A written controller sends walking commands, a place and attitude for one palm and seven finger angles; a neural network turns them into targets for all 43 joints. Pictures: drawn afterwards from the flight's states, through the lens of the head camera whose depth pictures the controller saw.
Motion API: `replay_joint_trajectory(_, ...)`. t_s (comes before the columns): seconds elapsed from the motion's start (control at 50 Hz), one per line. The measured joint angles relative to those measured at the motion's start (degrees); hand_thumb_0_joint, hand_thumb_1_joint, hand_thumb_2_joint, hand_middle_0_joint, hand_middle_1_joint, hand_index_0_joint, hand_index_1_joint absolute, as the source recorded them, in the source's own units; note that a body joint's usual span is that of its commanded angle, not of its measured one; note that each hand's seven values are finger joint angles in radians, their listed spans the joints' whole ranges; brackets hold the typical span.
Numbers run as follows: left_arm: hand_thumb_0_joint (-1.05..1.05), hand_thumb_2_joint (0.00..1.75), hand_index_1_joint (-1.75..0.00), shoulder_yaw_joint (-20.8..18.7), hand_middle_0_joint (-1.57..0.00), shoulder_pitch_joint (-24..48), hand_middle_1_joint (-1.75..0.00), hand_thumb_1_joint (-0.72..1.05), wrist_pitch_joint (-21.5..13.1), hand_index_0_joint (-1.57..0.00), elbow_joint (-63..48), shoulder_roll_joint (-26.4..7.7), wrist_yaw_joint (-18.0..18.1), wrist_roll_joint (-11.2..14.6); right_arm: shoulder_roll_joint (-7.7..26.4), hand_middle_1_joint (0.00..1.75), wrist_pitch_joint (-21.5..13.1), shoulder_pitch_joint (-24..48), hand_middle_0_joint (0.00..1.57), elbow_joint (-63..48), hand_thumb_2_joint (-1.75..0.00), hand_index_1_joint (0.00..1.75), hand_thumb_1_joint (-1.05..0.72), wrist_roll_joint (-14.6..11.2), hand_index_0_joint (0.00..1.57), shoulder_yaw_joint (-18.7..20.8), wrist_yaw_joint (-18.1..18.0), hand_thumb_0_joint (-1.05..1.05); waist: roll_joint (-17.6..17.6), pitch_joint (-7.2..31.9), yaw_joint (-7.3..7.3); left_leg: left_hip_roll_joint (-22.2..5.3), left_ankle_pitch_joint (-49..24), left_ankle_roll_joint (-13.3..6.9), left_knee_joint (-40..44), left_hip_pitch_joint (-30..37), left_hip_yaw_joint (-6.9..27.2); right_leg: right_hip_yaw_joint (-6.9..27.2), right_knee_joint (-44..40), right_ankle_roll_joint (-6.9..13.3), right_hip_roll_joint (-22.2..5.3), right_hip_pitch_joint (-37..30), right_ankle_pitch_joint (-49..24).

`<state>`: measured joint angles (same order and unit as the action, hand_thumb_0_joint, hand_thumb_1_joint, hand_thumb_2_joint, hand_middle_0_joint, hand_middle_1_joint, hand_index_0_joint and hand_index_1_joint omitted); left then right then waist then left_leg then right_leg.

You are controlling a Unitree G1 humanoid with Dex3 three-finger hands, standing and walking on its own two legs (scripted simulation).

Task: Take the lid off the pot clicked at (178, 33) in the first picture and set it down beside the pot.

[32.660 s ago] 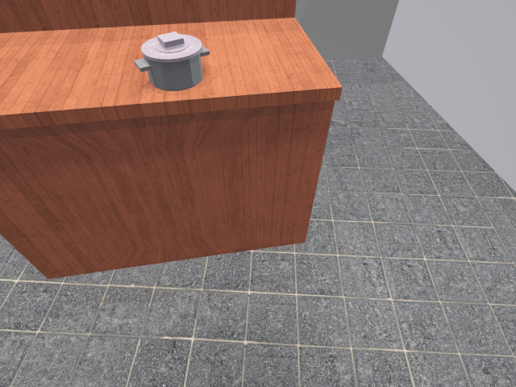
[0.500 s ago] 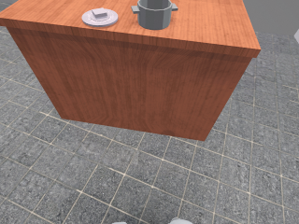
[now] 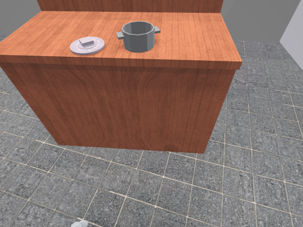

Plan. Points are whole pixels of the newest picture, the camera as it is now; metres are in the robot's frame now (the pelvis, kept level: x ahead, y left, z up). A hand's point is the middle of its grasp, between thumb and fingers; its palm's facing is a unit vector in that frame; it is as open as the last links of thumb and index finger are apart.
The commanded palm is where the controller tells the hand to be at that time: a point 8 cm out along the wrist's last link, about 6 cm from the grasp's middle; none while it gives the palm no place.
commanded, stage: let the arm hang, fingers relaxed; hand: left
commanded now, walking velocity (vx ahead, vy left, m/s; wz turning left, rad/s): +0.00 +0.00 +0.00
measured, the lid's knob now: (86, 41) +0.85 +0.32 +0.08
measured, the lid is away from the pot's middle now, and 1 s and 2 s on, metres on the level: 0.24 0.24 0.24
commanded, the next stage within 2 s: look to check the result in 0.68 s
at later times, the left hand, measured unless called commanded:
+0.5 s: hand out of the picture +0.00 +0.19 -0.17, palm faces +0.01 -0.97 -0.24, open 7.4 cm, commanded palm none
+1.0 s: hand out of the picture +0.02 +0.18 -0.17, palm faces +0.01 -0.98 -0.22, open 7.3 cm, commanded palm none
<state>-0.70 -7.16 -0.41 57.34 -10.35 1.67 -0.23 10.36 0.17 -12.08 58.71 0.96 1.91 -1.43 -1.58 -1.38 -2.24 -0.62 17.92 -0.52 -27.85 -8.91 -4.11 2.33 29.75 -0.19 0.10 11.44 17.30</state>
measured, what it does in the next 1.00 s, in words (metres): stands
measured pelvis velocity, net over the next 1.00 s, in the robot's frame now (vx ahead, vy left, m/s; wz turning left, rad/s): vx -0.02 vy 0.00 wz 0.00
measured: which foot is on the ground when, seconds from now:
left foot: down 0.00-1.00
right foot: down 0.00-1.00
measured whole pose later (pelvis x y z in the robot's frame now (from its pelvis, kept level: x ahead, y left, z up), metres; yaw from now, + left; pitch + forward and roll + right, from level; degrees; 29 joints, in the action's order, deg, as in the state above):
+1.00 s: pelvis -0.02 +0.00 +0.01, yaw +0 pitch -1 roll +0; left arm -1.0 -12.8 -0.4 63.5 -9.5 1.9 -0.3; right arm 8.5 0.7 -15.1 63.9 0.8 1.8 -2.0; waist -0.8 -2.0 -2.0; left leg -1.2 14.7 -0.4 -24.6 -8.7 -3.8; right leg 1.9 24.5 -0.1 0.7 10.2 13.1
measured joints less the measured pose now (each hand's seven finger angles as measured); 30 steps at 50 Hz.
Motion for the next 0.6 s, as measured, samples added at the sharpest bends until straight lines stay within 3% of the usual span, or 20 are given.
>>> replay_joint_trajectory(0.6,0.0,0.9,-0.3,-0.2,-0.2,-7.5,-0.3,0.91,0.5,-0.2,7.2,0.6,0.3,0.1,-1.2,0.3,0.8,-4.1,0.2,5.4,-0.9,0.3,-0.9,-0.3,0.2,-0.3,-0.6,0.01,0.3,-1.5,0.59,-0.7,-2.3,0.3,3.0,0.9,0.2,-0.3,-4.6,0.3,0.7,-1.6,-3.1)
